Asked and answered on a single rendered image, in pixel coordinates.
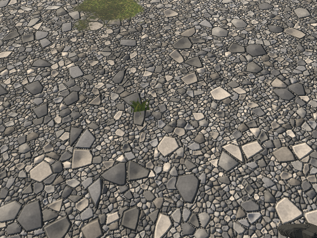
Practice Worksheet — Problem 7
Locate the robot right hand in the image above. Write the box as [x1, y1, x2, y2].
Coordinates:
[278, 222, 317, 238]

